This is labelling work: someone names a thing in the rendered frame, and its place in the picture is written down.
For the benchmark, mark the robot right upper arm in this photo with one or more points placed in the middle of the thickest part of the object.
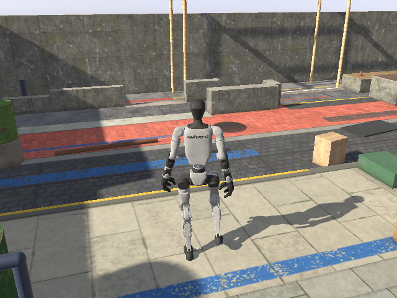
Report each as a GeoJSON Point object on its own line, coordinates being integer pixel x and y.
{"type": "Point", "coordinates": [220, 143]}

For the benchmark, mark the left robot forearm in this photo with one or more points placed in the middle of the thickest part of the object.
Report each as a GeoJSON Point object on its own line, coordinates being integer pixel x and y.
{"type": "Point", "coordinates": [168, 167]}

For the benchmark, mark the right robot hand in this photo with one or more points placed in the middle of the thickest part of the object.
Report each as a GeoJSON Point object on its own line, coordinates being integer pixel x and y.
{"type": "Point", "coordinates": [229, 189]}

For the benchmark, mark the right robot forearm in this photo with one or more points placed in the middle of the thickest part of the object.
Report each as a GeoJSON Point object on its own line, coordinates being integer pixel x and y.
{"type": "Point", "coordinates": [226, 169]}

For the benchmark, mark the right robot shin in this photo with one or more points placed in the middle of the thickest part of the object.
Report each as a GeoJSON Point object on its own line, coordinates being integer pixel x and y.
{"type": "Point", "coordinates": [216, 213]}

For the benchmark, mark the robot left thigh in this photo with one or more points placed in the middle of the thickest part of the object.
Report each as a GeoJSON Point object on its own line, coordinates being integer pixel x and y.
{"type": "Point", "coordinates": [183, 183]}

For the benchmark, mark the left robot hand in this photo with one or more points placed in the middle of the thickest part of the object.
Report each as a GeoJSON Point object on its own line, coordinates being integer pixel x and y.
{"type": "Point", "coordinates": [165, 183]}

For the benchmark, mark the robot left upper arm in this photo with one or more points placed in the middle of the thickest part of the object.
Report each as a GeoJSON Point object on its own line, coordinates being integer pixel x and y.
{"type": "Point", "coordinates": [175, 142]}

